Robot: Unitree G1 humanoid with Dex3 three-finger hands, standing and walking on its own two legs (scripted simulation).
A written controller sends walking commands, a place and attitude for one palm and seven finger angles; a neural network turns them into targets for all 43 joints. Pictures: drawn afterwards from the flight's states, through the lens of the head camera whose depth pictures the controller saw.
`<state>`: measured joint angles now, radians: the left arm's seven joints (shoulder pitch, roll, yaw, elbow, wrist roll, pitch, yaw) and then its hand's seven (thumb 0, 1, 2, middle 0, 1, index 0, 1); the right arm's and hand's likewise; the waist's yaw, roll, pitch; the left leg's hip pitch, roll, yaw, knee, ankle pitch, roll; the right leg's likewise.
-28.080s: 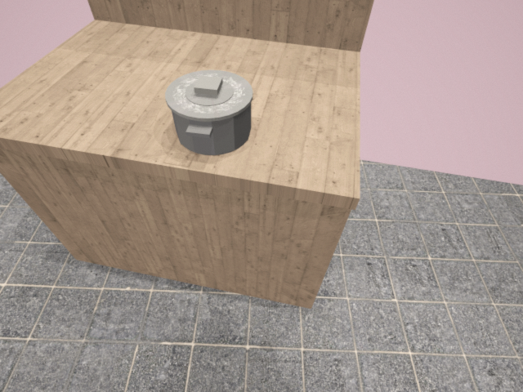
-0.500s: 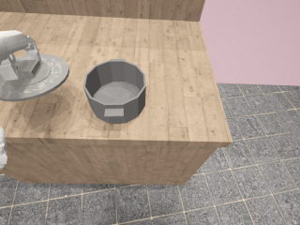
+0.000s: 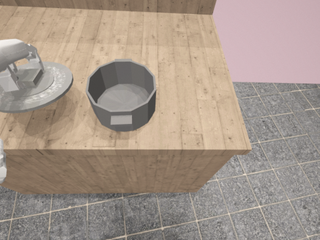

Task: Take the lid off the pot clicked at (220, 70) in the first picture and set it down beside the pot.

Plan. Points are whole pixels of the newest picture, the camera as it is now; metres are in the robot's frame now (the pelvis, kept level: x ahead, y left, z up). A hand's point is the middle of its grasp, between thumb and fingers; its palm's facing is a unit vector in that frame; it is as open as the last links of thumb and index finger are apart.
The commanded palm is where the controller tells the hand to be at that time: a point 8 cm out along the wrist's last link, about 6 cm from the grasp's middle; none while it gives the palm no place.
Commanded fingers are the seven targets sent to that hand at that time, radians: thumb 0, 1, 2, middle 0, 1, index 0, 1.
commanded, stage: lower the lid onto the table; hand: left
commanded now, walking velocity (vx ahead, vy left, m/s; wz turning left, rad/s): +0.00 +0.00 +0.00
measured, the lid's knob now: (27, 76) +0.50 +0.31 +0.09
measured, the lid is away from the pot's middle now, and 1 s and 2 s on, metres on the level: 0.23 0.23 0.23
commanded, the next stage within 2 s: open the fingers wide in 1.62 s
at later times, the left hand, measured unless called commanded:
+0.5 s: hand (26, 88) +0.46 +0.31 +0.09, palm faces -0.49 -0.10 -0.86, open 8.8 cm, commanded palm +0.50 +0.31 +0.16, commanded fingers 0.00 0.53 1.11 -0.71 -0.96 -0.68 -0.96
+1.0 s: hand (30, 97) +0.47 +0.32 +0.05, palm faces -0.54 -0.09 -0.84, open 8.8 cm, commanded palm +0.52 +0.31 +0.12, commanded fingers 0.00 0.53 1.11 -0.71 -0.96 -0.68 -0.96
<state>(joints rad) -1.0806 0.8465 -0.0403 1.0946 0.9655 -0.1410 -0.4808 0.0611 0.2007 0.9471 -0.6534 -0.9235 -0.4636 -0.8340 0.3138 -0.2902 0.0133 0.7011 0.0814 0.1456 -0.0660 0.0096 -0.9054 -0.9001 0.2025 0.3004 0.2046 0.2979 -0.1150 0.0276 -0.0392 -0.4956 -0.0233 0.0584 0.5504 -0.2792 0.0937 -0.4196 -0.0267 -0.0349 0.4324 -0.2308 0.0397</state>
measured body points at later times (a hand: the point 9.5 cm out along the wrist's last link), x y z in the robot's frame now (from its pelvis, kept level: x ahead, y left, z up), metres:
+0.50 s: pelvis +0.00 +0.00 +0.00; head +0.09 +0.02 +0.44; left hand +0.48 +0.31 +0.14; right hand +0.00 -0.28 -0.12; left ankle -0.01 +0.05 -0.73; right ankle -0.02 -0.16 -0.73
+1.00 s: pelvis +0.00 +0.00 -0.01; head +0.11 +0.03 +0.42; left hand +0.49 +0.32 +0.10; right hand -0.03 -0.29 -0.12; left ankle -0.01 +0.05 -0.73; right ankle -0.02 -0.16 -0.73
